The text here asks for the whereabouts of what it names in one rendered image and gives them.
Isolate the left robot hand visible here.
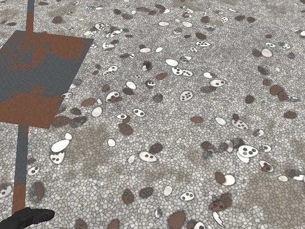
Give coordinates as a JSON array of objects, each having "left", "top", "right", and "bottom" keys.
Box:
[{"left": 0, "top": 207, "right": 55, "bottom": 229}]

